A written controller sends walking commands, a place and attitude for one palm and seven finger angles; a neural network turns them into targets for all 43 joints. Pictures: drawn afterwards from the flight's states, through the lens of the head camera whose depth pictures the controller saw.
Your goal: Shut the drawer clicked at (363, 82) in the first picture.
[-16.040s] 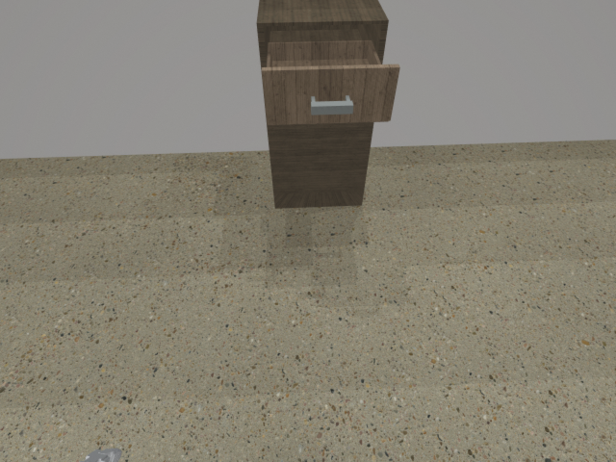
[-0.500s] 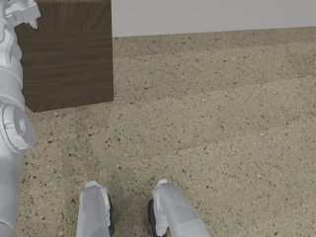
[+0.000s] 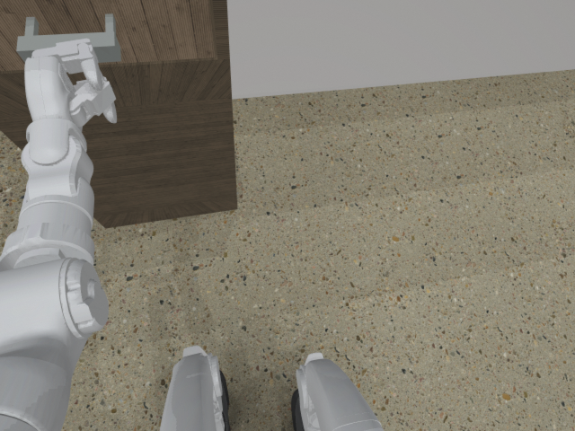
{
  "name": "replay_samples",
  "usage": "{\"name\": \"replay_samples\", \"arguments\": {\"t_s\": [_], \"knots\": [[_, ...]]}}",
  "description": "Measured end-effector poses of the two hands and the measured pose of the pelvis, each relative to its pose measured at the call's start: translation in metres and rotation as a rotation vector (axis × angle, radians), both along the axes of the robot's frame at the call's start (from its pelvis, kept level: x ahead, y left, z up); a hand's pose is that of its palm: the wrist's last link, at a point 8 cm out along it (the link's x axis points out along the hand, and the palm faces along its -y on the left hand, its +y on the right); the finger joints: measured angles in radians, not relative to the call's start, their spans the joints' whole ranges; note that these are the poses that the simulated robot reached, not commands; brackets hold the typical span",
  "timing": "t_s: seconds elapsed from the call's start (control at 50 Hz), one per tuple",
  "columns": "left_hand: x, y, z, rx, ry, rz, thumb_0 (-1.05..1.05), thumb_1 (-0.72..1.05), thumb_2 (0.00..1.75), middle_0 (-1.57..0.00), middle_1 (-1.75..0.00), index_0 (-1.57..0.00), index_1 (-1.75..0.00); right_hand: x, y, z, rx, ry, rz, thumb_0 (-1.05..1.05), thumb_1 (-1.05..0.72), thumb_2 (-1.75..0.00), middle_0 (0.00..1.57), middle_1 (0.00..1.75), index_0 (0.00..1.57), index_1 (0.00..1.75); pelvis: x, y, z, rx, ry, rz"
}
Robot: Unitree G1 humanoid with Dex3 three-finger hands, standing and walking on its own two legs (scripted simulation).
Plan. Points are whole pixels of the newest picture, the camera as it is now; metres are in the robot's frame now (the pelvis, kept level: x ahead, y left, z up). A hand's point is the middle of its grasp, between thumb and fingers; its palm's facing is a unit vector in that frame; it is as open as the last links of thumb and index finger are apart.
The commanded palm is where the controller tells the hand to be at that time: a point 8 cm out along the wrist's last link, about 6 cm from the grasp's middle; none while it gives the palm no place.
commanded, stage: draw the hand back to the body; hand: left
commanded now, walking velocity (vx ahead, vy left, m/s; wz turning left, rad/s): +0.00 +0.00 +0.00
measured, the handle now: (71, 36) +0.63 +0.23 +0.07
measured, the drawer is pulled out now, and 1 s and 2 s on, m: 0.00 0.00 0.00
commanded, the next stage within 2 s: step back with the hand held close in 1.44 s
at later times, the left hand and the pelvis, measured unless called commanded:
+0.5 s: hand (33, 145) +0.41 +0.21 +0.15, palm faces +0.12 -0.99 -0.04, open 3.2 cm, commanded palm +0.37 +0.25 +0.16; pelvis +0.04 -0.01 +0.07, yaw +4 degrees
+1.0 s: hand out of the picture +0.27 +0.22 +0.23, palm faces +0.34 -0.89 -0.30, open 3.2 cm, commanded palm +0.22 +0.26 +0.25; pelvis +0.04 -0.01 +0.12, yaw +4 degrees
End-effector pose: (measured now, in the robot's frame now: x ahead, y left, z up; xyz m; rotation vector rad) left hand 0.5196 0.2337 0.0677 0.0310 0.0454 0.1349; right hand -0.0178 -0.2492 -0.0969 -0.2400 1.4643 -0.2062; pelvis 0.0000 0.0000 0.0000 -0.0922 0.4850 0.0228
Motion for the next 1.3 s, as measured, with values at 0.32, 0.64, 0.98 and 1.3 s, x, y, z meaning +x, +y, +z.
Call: {"name": "replay_samples", "arguments": {"t_s": [0.32, 0.64, 0.98, 1.3], "knots": [[-0.075, 0.012, 0.038, 0.008, -0.015, -0.007, 0.01, 0.9, 0.9, -1.4, -1.6, -1.39, -1.59, 0.103, -0.006, 0.033, 0.049, -0.205, 0.036, 0.0, -0.9, -0.9, 0.2, 0.3, 0.2, 0.29, 0.036, -0.006, 0.045, 0.041, -0.123, 0.015], [-0.183, 0.018, 0.104, 0.108, -0.033, -0.005, 0.01, 0.9, 0.9, -1.4, -1.6, -1.4, -1.6, 0.214, 0.005, 0.092, 0.055, -0.591, 0.164, 0.01, -0.9, -0.9, 0.2, 0.3, 0.2, 0.3, 0.034, -0.008, 0.08, 0.078, -0.332, 0.045], [-0.284, 0.03, 0.174, 0.278, -0.032, 0.207, 0.01, 0.89, 0.9, -1.4, -1.6, -1.4, -1.59, 0.255, 0.036, 0.141, 0.1, -0.745, 0.261, 0.01, -0.9, -0.9, 0.2, 0.3, 0.2, 0.3, 0.035, -0.013, 0.119, 0.111, -0.518, 0.047], [-0.363, 0.035, 0.233, 0.453, -0.136, 0.301, 0.01, 0.89, 0.9, -1.41, -1.6, -1.4, -1.59, 0.262, 0.028, 0.143, 0.106, -0.787, 0.283, 0.01, -0.9, -0.9, 0.2, 0.3, 0.2, 0.3, 0.044, -0.017, 0.122, 0.113, -0.561, 0.051]]}}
